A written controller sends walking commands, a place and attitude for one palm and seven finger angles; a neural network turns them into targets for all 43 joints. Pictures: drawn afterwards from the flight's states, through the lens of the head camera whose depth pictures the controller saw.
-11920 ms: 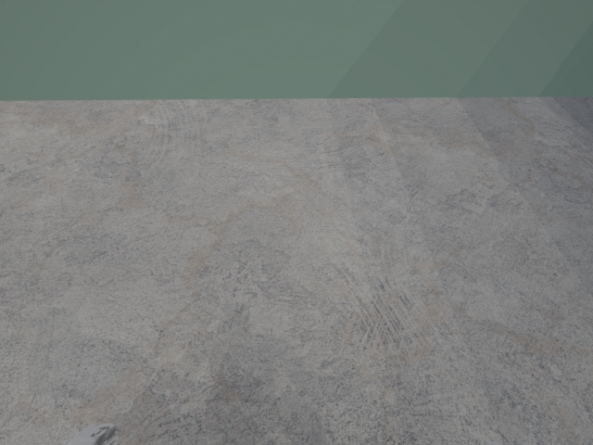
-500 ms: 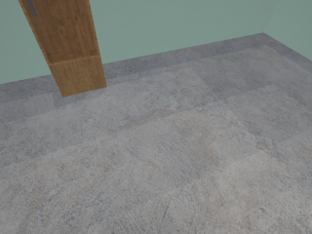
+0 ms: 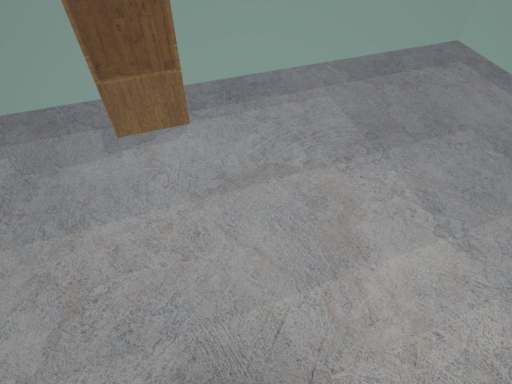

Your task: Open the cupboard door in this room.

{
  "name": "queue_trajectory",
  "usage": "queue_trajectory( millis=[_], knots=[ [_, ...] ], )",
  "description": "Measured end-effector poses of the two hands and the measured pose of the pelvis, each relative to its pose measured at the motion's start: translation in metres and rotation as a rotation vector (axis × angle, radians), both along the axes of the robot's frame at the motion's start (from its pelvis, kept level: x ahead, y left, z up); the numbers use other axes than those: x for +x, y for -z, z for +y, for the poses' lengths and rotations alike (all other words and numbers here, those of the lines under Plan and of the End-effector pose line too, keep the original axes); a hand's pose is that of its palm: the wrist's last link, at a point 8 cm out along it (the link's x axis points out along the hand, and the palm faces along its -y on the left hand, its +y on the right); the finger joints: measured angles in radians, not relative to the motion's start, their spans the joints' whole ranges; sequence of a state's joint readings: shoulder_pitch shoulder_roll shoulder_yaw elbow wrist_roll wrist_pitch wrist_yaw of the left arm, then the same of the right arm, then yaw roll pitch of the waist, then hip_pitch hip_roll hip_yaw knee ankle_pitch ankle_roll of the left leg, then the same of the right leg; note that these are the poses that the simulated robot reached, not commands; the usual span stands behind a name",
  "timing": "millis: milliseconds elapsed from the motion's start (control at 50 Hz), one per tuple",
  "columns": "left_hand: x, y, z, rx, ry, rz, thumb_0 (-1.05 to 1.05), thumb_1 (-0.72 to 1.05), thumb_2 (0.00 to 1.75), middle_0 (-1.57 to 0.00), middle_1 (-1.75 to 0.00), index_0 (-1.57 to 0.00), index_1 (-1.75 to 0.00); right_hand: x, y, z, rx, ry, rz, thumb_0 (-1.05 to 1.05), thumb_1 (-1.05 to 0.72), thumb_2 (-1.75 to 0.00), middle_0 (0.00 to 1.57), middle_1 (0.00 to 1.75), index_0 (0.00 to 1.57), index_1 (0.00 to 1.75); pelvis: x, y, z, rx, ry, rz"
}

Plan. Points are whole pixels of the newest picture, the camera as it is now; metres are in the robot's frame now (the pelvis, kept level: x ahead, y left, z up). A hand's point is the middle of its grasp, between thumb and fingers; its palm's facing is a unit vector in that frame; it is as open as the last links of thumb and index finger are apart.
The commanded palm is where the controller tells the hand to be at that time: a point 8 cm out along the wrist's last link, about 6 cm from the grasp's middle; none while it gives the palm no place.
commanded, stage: turn or walk to find it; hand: left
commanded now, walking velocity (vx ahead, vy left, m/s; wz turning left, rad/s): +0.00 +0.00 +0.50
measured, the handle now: out of the picture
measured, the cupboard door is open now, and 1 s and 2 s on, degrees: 0 0 0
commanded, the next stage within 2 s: stand and wait in 0.20 s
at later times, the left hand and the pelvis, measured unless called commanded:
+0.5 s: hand out of the picture -0.01 +0.14 -0.14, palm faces +0.22 -0.94 -0.26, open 7.4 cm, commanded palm none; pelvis -0.02 -0.05 +0.02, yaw +12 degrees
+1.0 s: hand out of the picture -0.10 +0.17 -0.17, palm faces +0.27 -0.95 -0.17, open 7.3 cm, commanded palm none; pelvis -0.05 +0.00 +0.01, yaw +13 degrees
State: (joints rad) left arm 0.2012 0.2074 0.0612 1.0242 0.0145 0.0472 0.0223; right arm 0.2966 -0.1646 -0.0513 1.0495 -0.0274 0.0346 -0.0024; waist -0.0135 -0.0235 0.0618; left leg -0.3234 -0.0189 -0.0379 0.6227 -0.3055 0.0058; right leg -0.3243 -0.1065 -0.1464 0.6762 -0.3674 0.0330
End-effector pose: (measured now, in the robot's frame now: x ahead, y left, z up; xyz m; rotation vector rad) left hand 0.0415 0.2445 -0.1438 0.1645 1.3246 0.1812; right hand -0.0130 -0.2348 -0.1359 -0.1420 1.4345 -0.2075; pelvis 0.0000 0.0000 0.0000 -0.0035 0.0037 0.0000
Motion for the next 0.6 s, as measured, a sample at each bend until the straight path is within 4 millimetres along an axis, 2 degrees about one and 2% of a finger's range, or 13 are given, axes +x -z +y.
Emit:
queue_trajectory(
  millis=[80,180,260,340,440,520,600],
  knots=[
    [0.017,-0.012,0.006,0.033,-0.007,-0.057,0.0,0.91,0.9,-0.2,-0.3,-0.2,-0.3,0.008,-0.003,-0.001,0.009,-0.033,-0.023,0.0,-0.91,-0.9,0.2,0.3,0.2,0.3,-0.005,-0.005,-0.005,-0.002,-0.044,0.013],
    [0.04,-0.034,-0.004,0.063,-0.028,-0.184,0.0,0.91,0.9,-0.2,-0.3,-0.2,-0.3,0.025,0.001,-0.017,0.026,-0.098,-0.046,0.0,-0.91,-0.9,0.2,0.3,0.2,0.3,-0.011,-0.009,-0.02,0.0,-0.107,0.022],
    [0.038,-0.044,-0.019,0.097,-0.044,-0.258,0.0,0.91,0.9,-0.2,-0.3,-0.2,-0.3,0.048,0.011,-0.04,0.036,-0.141,-0.09,0.0,-0.91,-0.9,0.2,0.3,0.2,0.3,-0.017,-0.003,-0.036,0.012,-0.147,0.009],
    [0.009,-0.051,-0.033,0.099,-0.08,-0.229,0.0,0.91,0.9,-0.2,-0.3,-0.2,-0.3,0.077,0.004,-0.055,0.027,-0.179,-0.14,0.0,-0.91,-0.9,0.2,0.3,0.2,0.3,-0.018,-0.011,-0.045,0.042,-0.171,-0.008],
    [-0.037,-0.045,-0.048,0.074,-0.135,-0.128,0.0,0.91,0.9,-0.2,-0.3,-0.2,-0.3,0.102,-0.004,-0.061,0.018,-0.226,-0.178,0.0,-0.91,-0.9,0.19,0.3,0.2,0.3,-0.017,-0.016,-0.05,0.051,-0.198,-0.011],
    [-0.078,-0.035,-0.058,0.038,-0.185,-0.037,0.0,0.91,0.9,-0.2,-0.3,-0.2,-0.3,0.111,-0.007,-0.054,0.01,-0.269,-0.162,0.0,-0.91,-0.9,0.19,0.3,0.2,0.3,-0.018,-0.016,-0.048,0.045,-0.207,-0.004],
    [-0.122,-0.023,-0.063,-0.004,-0.238,0.067,0.0,0.91,0.9,-0.2,-0.3,-0.2,-0.3,0.118,-0.008,-0.036,0.004,-0.314,-0.156,0.0,-0.91,-0.9,0.19,0.3,0.2,0.3,-0.021,-0.014,-0.041,0.023,-0.213,0.002]
  ],
)
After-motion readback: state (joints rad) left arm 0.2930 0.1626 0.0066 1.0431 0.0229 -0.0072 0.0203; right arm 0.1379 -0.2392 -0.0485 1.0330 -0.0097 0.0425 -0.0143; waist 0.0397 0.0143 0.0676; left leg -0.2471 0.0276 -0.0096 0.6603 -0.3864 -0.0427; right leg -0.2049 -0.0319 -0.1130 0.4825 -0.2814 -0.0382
